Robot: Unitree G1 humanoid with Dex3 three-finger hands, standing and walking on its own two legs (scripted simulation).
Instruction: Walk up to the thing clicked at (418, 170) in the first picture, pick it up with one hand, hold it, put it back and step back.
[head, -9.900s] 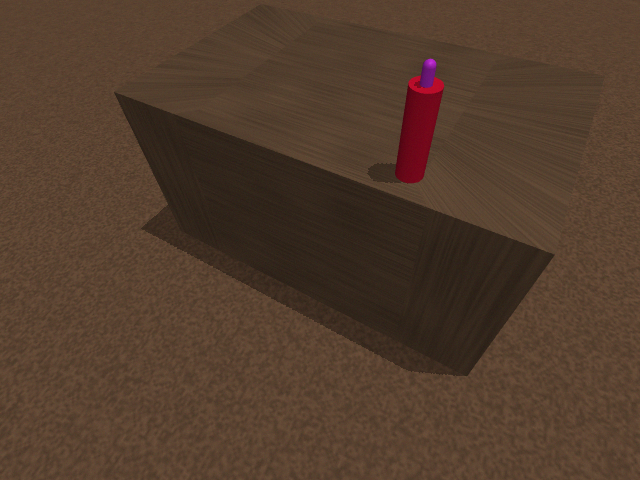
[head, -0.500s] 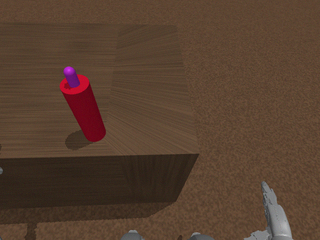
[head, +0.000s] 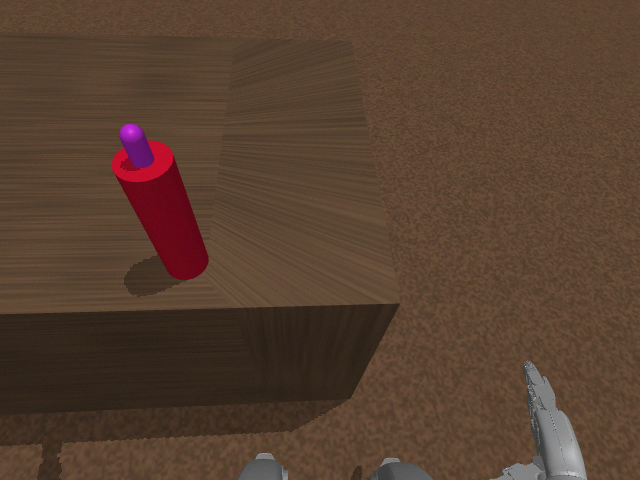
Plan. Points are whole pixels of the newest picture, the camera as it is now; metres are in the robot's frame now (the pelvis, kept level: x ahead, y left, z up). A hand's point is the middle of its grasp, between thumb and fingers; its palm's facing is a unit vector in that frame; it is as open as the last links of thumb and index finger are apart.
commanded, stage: go down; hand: left
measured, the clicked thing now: (164, 208) +0.43 +0.22 +0.06
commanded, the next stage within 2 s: approach in 0.86 s
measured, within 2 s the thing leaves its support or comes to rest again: neither
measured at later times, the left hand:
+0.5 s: hand out of the picture +0.30 +0.41 +0.10, palm faces +0.24 -0.97 +0.00, open 17.5 cm
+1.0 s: hand out of the picture +0.29 +0.40 +0.10, palm faces +0.23 -0.97 +0.00, open 17.6 cm
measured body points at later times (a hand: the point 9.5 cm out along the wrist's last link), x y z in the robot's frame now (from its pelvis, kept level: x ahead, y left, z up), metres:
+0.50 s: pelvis -0.01 +0.00 +0.00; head +0.05 +0.04 +0.44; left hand +0.28 +0.46 +0.10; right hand +0.16 -0.26 -0.04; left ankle +0.01 +0.12 -0.69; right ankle -0.01 -0.15 -0.69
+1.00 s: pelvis +0.00 +0.00 +0.00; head +0.05 +0.03 +0.44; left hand +0.28 +0.45 +0.10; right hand +0.16 -0.26 -0.04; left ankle +0.01 +0.12 -0.69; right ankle -0.01 -0.15 -0.69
